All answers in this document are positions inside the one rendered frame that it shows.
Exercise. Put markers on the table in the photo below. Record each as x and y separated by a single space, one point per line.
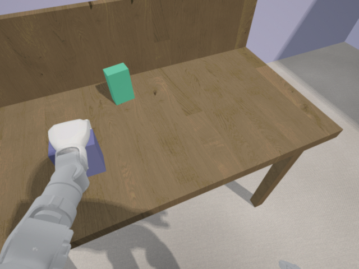
206 111

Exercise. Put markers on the left robot upper arm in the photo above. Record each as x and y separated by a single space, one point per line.
39 245

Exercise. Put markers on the sponge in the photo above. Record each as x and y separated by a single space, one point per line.
95 156

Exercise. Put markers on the robot left hand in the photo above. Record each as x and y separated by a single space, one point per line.
74 131

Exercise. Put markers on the robot left forearm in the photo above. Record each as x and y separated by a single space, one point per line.
63 193

